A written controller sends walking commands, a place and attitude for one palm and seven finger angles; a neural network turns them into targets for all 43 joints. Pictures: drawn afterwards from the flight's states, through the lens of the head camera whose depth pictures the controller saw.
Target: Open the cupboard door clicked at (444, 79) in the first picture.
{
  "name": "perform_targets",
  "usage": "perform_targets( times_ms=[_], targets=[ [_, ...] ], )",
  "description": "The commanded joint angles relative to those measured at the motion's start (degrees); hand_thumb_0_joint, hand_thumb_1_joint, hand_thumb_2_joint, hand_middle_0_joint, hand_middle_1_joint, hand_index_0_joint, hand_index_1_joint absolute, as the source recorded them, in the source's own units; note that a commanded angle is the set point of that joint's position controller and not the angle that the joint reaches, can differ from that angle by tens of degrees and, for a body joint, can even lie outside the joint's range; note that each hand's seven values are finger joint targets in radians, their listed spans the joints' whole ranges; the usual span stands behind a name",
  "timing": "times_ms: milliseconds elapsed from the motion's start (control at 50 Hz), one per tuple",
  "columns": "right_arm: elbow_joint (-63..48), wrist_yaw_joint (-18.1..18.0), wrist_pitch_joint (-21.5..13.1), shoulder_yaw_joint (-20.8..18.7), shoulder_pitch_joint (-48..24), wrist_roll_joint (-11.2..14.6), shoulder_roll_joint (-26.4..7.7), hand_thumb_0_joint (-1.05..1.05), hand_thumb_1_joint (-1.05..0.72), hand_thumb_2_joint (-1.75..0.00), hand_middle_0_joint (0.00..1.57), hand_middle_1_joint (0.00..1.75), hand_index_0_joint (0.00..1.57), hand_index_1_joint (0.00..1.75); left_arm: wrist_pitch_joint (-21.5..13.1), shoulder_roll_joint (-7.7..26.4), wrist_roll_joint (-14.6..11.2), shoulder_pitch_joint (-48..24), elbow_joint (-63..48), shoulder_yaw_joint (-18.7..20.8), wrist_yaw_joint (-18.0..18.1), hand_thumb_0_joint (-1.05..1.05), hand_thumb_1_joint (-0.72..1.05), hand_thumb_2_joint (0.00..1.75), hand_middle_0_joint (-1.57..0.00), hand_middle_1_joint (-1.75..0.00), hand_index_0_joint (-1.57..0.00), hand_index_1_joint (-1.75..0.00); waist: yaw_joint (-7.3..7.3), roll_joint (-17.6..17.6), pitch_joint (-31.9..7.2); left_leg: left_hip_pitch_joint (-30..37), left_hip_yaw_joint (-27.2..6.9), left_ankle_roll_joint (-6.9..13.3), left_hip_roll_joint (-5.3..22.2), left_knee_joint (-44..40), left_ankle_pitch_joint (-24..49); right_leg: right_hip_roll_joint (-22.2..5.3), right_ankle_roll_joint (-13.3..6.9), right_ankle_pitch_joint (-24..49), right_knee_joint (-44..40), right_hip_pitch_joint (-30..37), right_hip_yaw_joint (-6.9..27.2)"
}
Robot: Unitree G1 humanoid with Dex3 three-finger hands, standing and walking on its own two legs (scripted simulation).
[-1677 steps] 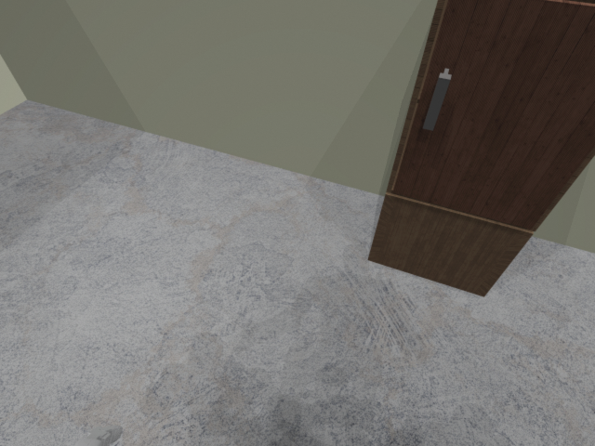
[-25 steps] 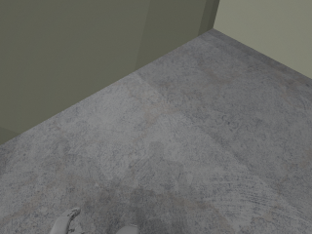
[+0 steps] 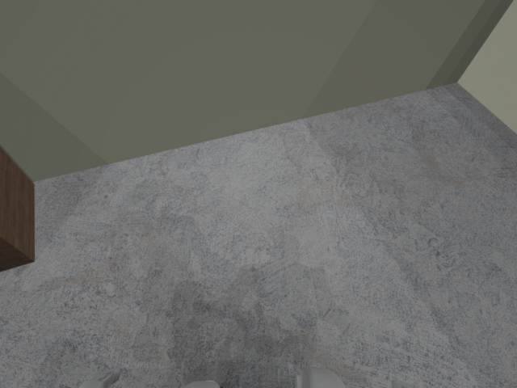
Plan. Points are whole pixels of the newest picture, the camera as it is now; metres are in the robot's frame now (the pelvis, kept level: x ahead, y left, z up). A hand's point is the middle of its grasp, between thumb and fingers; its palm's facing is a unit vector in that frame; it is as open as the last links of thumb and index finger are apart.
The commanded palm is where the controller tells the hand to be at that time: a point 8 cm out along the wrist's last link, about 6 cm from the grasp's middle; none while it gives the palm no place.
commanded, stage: turn to face it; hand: left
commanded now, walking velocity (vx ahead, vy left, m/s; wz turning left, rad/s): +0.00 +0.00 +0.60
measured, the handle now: out of the picture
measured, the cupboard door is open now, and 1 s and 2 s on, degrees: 40 40 40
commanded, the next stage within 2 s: take the last steps up to it in 1.76 s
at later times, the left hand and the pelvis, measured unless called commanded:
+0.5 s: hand out of the picture +0.02 +0.18 -0.18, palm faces +0.32 -0.93 -0.21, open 7.4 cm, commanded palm none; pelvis +0.02 -0.02 -0.01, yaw +19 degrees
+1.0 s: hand out of the picture +0.03 +0.19 -0.15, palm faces +0.55 -0.78 -0.30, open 7.4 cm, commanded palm none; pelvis +0.06 -0.05 +0.00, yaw +36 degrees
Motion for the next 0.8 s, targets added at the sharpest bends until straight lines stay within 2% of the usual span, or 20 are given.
perform_targets(
  times_ms=[0, 80, 120, 140, 160, 180, 200, 220, 260, 360, 440, 460, 480, 500, 520, 540, 560, 620, 700, 780],
  targets=[
    [-2.9, -0.9, -0.8, -4.0, 3.0, 0.0, -12.9, 0.00, -0.90, -0.90, 0.20, 0.30, 0.20, 0.30, -1.9, 2.8, 0.0, -1.8, -5.9, 0.6, 0.1, 0.00, 0.90, 0.90, -0.20, -0.30, -0.20, -0.30, -1.81, 9.0, -9.1, 8.2, -16.3, 7.4, 14.0, -10.6, 14.5, 1.4, -0.4, -0.3, -8.5, 1.0, 0.5],
    [-3.6, -0.6, -0.1, -4.4, 0.2, 0.0, -13.0, 0.00, -0.90, -0.90, 0.20, 0.30, 0.20, 0.30, -2.3, 3.0, -0.3, 1.6, -5.4, 0.6, 0.4, 0.00, 0.90, 0.90, -0.20, -0.30, -0.20, -0.30, -0.17, 11.5, -9.1, 2.9, -18.7, 6.4, 12.0, -8.1, 14.7, 4.2, -1.3, 2.5, -21.7, 11.4, -0.9],
    [-4.5, -0.5, 0.1, -4.3, -2.0, 0.7, -11.4, 0.00, -0.90, -0.90, 0.20, 0.30, 0.20, 0.30, -3.1, 4.8, -0.3, 6.2, -4.5, 1.4, 0.8, 0.00, 0.90, 0.90, -0.20, -0.30, -0.20, -0.30, 2.63, 6.9, -9.4, -5.1, -17.1, 2.9, 8.0, -3.1, 8.3, 2.7, -2.0, 10.8, -36.0, 23.0, 0.2],
    [-5.3, -0.1, 0.1, -4.0, -2.0, 1.3, -8.1, 0.00, -0.90, -0.90, 0.20, 0.30, 0.20, 0.30, -3.8, 9.3, 0.6, 8.2, -4.5, 2.3, 1.3, 0.00, 0.90, 0.90, -0.20, -0.30, -0.20, -0.30, 3.74, -4.8, -9.9, -13.7, -10.6, -1.0, 1.8, 6.8, -3.5, -8.5, -5.2, 6.7, -44.9, 29.2, 12.0],
    [-6.5, 0.1, 0.1, -3.7, -2.8, 1.2, -6.5, 0.00, -0.90, -0.90, 0.20, 0.30, 0.20, 0.30, -3.9, 12.5, 1.0, 7.5, -5.1, 2.6, 1.5, 0.00, 0.90, 0.90, -0.20, -0.30, -0.20, -0.30, 4.06, -16.3, -7.8, -17.8, -1.2, -4.4, -3.8, 22.2, -20.2, -22.4, -12.1, 9.7, -48.4, 25.1, 24.5],
    [-5.9, 0.5, 0.3, -3.9, -2.6, 0.7, -8.6, 0.00, -0.90, -0.90, 0.20, 0.30, 0.20, 0.30, -3.9, 11.4, 0.6, 5.6, -5.7, 1.9, 1.6, 0.00, 0.90, 0.90, -0.20, -0.30, -0.20, -0.30, 2.72, -10.8, -6.6, -16.2, -3.5, -3.8, -0.3, 32.7, -20.2, -23.2, -14.8, 12.3, -47.3, 18.8, 21.7],
    [-4.7, 0.9, 0.9, -4.1, -0.2, 0.5, -8.1, 0.00, -0.90, -0.90, 0.20, 0.30, 0.20, 0.30, -4.1, 8.3, 0.5, 1.5, -6.7, 1.2, 1.7, 0.00, 0.90, 0.90, -0.20, -0.30, -0.20, -0.30, 0.04, -9.1, -5.5, -15.2, -3.9, -3.9, 0.8, 37.6, -15.0, -18.7, -13.9, 9.6, -47.0, 15.5, 15.8],
    [-3.3, 1.1, 1.5, -4.2, 0.3, 0.4, -7.5, 0.00, -0.90, -0.90, 0.20, 0.30, 0.20, 0.30, -4.0, 6.7, 0.3, -0.9, -7.1, 0.8, 1.6, 0.00, 0.90, 0.90, -0.20, -0.30, -0.20, -0.30, -1.16, -11.9, -4.9, -15.7, -2.4, -4.7, 1.7, 40.4, -12.4, -15.3, -12.4, 13.4, -45.6, 15.5, 11.8],
    [-3.2, 1.5, 1.5, -3.6, -0.1, 0.5, -6.5, 0.00, -0.90, -0.90, 0.20, 0.30, 0.20, 0.30, -4.1, 4.9, 0.3, -1.5, -7.3, 0.4, 1.6, 0.00, 0.90, 0.90, -0.20, -0.30, -0.20, -0.30, -1.42, -12.8, -4.6, -15.1, 0.2, -5.8, 3.0, 37.1, -10.7, -12.7, -11.5, 27.1, -42.5, 18.0, 3.0],
    [-4.5, 1.8, 0.5, -1.9, -5.9, 1.1, -3.5, 0.00, -0.90, -0.90, 0.20, 0.30, 0.20, 0.30, -4.5, 8.4, 0.7, 7.5, -4.3, 1.6, 1.5, 0.00, 0.90, 0.90, -0.20, -0.30, -0.20, -0.30, 3.13, -8.4, -8.7, -9.8, 6.2, -6.0, 1.6, 14.4, -12.6, -14.6, -11.4, 47.4, -34.3, 29.0, -1.1],
    [-3.8, 1.6, -0.1, -2.0, -1.7, 1.1, -4.9, 0.00, -0.90, -0.90, 0.20, 0.30, 0.20, 0.30, -4.3, 9.5, 0.4, 6.6, -3.5, 2.1, 0.9, 0.00, 0.90, 0.90, -0.20, -0.30, -0.20, -0.30, 0.61, -10.1, -10.2, 1.0, 8.1, -4.5, 0.0, 0.5, -3.1, -13.7, -7.6, 46.6, -27.0, 24.9, -5.0],
    [-2.9, 1.4, -0.5, -2.6, 2.4, 0.8, -7.1, 0.00, -0.90, -0.90, 0.20, 0.30, 0.20, 0.30, -4.1, 9.1, -0.2, 5.3, -4.2, 2.1, 0.7, 0.00, 0.90, 0.90, -0.20, -0.30, -0.20, -0.30, -1.96, -6.5, -12.3, 9.4, 6.4, -3.3, 1.2, -5.2, 6.1, -13.3, -5.4, 42.7, -20.4, 19.7, -7.1],
    [-2.2, 1.0, -1.0, -4.1, 6.6, 0.3, -13.0, 0.00, -0.90, -0.90, 0.20, 0.30, 0.20, 0.30, -3.8, 6.0, -0.5, 5.0, -5.9, 1.7, 0.4, 0.00, 0.90, 0.90, -0.20, -0.30, -0.20, -0.30, -4.19, 8.1, -16.0, 20.9, -9.1, 2.1, 13.3, -6.2, 22.9, -7.5, -1.5, 20.5, -8.7, 6.2, -10.0],
    [-1.4, 0.3, -0.9, -5.3, 11.1, 0.4, -17.9, 0.00, -0.90, -0.90, 0.20, 0.30, 0.20, 0.30, -3.5, 2.3, -0.7, 1.3, -8.2, 0.2, 0.4, 0.00, 0.90, 0.90, -0.20, -0.30, -0.20, -0.30, -6.48, 20.4, -16.2, 24.2, -25.1, 11.2, 25.4, -7.3, 48.6, -1.4, 0.8, -14.4, 2.9, -5.8, -6.6],
    [-0.2, -0.1, -0.5, -5.0, 12.5, 0.5, -17.6, 0.00, -0.90, -0.90, 0.20, 0.30, 0.20, 0.30, -2.7, 4.4, -0.1, -0.9, -8.7, 0.4, 0.8, 0.00, 0.90, 0.90, -0.20, -0.30, -0.20, -0.30, -6.34, 13.3, -16.2, 22.5, -22.0, 13.5, 26.1, -5.9, 44.7, -2.4, -0.5, -13.9, 7.0, -6.2, 0.1],
    [-1.2, -0.5, -0.7, -4.5, 10.1, 0.2, -15.8, 0.00, -0.90, -0.90, 0.20, 0.30, 0.20, 0.30, -2.4, 4.1, -0.1, -2.6, -8.8, 0.6, 1.0, 0.00, 0.90, 0.90, -0.20, -0.30, -0.20, -0.30, -5.49, 10.0, -13.0, 17.2, -20.3, 12.4, 23.3, -7.6, 32.9, -2.7, -0.6, -10.5, 7.3, -6.5, 0.4],
    [-2.2, -1.0, -0.9, -4.4, 6.4, 0.1, -14.7, 0.00, -0.90, -0.90, 0.20, 0.30, 0.20, 0.30, -2.3, 3.3, 0.0, -2.9, -7.5, 0.8, 0.9, 0.00, 0.90, 0.90, -0.20, -0.30, -0.20, -0.30, -4.15, 12.7, -10.4, 13.2, -19.8, 11.0, 20.2, -8.5, 27.7, -2.7, -0.3, -7.3, 7.0, -6.7, 1.0],
    [-3.0, -1.3, -1.1, -3.3, 1.4, 0.1, -12.0, 0.00, -0.90, -0.90, 0.20, 0.30, 0.20, 0.30, -1.7, 3.3, 0.1, -0.1, -5.4, 0.9, 0.2, 0.00, 0.90, 0.90, -0.20, -0.30, -0.20, -0.30, -1.04, 11.3, -7.4, 8.9, -13.8, 7.3, 14.5, -9.8, 23.3, -1.1, -0.2, -0.4, 3.2, -3.3, 0.9],
    [-2.8, -1.1, -0.9, -3.8, 2.1, 0.0, -12.7, 0.00, -0.90, -0.90, 0.20, 0.30, 0.20, 0.30, -1.9, 3.0, -0.1, -0.9, -5.7, 0.6, 0.1, 0.00, 0.90, 0.90, -0.20, -0.30, -0.20, -0.30, -1.34, 9.6, -9.2, 9.3, -14.5, 7.4, 13.7, -9.4, 20.9, 0.8, -0.1, -0.5, -6.5, 0.7, 0.2],
    [-3.1, -0.8, -0.4, -4.2, 1.2, -0.1, -12.9, 0.00, -0.90, -0.90, 0.20, 0.30, 0.20, 0.30, -2.3, 2.9, -0.2, -0.6, -6.4, 0.5, 0.2, 0.00, 0.90, 0.90, -0.20, -0.30, -0.20, -0.30, -1.04, 12.2, -8.6, 6.3, -17.4, 6.9, 12.4, -8.2, 20.5, 3.5, -0.7, 0.3, -16.6, 6.7, -1.0]
  ],
)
